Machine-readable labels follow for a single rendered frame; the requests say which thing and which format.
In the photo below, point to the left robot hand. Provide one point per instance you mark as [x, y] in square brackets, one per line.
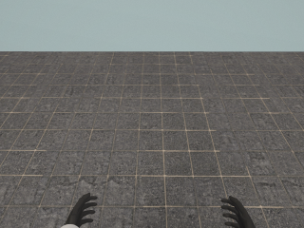
[77, 213]

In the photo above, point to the right robot hand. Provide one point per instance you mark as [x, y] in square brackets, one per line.
[241, 215]

